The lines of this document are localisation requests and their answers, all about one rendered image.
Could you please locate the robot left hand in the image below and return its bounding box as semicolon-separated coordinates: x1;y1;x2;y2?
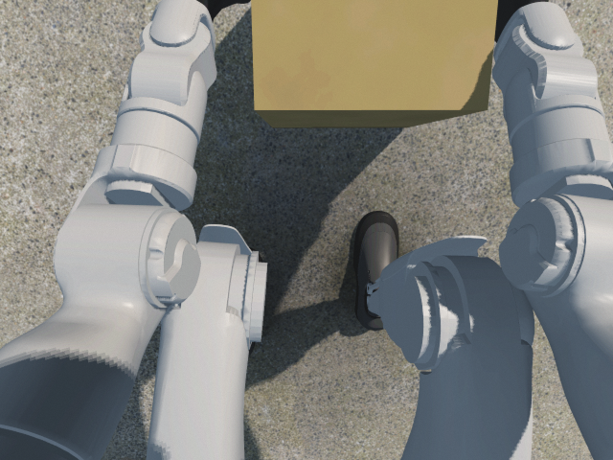
196;0;251;22

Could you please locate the carton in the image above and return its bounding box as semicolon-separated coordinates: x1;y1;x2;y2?
251;0;498;128

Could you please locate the robot left upper arm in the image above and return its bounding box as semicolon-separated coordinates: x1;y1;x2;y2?
0;204;201;460

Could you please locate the robot left thigh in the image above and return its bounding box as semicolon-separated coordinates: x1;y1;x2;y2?
146;241;267;460

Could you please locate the left robot forearm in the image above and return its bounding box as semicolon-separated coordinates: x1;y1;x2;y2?
53;0;217;278

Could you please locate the robot thigh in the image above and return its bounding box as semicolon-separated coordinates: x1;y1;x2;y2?
146;241;267;460
396;255;534;460

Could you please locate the robot right upper arm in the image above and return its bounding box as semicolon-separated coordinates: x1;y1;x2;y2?
499;194;613;460

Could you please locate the right robot forearm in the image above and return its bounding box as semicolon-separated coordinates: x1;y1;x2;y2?
492;2;613;208

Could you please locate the robot right hand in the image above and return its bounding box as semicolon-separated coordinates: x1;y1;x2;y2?
494;0;549;43

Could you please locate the robot right thigh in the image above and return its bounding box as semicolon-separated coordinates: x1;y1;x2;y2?
396;255;534;460

